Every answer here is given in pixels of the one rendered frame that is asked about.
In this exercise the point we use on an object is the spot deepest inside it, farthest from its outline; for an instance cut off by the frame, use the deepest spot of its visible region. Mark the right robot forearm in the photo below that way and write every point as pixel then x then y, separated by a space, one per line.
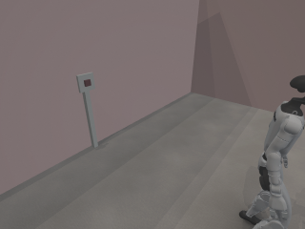
pixel 273 168

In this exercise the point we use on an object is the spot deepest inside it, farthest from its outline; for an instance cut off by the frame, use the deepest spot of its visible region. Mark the robot right thigh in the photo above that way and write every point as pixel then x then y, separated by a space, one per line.
pixel 265 185

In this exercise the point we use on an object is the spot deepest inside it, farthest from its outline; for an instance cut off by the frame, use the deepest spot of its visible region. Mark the right robot upper arm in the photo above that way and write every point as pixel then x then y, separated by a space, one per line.
pixel 289 128

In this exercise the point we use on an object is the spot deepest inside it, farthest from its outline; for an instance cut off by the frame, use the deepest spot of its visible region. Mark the robot thigh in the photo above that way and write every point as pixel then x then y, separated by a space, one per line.
pixel 265 194
pixel 265 185

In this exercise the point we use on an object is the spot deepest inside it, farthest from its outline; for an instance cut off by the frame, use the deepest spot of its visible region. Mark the robot right hand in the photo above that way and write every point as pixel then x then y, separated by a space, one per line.
pixel 279 204

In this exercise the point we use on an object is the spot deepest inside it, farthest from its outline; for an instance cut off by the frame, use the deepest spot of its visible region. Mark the button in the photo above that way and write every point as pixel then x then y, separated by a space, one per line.
pixel 87 82

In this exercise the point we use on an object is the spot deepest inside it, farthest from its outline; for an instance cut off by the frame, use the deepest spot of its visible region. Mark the panel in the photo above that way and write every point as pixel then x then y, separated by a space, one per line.
pixel 85 91

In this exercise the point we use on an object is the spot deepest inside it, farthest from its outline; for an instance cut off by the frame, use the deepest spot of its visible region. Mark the robot left thigh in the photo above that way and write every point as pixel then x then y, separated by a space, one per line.
pixel 265 194

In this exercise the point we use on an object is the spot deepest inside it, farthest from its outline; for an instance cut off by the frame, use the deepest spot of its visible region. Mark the robot left hand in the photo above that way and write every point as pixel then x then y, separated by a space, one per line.
pixel 285 161

